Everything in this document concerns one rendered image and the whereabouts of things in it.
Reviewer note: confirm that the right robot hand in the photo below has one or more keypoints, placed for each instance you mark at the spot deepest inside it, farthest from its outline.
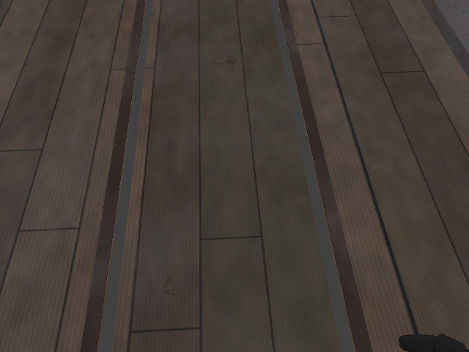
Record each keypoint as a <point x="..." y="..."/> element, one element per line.
<point x="430" y="343"/>

